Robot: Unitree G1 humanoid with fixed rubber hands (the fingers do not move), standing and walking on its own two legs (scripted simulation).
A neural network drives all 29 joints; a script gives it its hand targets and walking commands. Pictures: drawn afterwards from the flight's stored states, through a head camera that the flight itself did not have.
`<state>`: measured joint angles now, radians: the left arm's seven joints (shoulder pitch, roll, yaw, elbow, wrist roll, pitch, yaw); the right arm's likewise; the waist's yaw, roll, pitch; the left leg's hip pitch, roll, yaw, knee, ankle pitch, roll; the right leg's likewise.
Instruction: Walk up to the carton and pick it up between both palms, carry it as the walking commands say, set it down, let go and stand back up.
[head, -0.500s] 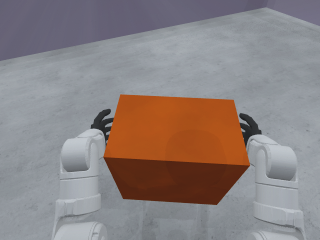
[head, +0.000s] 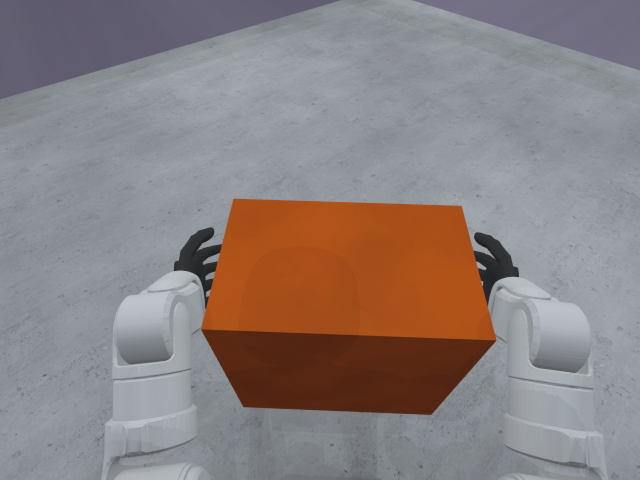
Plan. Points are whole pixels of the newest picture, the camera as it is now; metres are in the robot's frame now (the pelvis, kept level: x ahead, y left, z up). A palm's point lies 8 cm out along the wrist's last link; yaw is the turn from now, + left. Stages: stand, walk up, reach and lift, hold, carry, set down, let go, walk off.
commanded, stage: carry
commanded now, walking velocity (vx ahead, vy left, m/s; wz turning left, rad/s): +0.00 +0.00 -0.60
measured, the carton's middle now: (341, 316) +0.33 +0.02 +0.04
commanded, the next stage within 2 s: none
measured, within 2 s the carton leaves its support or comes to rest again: neither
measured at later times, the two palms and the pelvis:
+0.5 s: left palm (316, 330) +0.27 +0.05 +0.09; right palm out of the picture +0.18 -0.30 +0.10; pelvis -0.09 -0.02 -0.01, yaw -14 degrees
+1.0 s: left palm (333, 376) +0.21 +0.03 +0.12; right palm out of the picture +0.09 -0.31 +0.12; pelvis -0.14 -0.03 +0.00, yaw -18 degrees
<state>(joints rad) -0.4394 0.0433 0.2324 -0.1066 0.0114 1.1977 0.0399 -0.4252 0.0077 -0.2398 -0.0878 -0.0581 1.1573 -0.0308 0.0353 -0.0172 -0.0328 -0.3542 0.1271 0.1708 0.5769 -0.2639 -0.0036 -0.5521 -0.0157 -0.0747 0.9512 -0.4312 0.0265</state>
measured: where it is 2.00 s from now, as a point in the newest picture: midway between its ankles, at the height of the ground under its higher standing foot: outside the picture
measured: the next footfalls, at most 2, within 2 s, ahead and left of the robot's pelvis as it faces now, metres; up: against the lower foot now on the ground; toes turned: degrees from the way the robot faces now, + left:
right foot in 0.12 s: +0.02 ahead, -0.14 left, +0.00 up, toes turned -10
left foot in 0.46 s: -0.02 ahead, +0.07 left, +0.00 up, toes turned -13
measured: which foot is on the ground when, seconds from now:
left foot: down 0.00-0.12, up 0.14-0.44, down 0.46-1.00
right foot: up 0.00-0.10, down 0.12-0.50, up 0.52-0.64, down 0.66-1.00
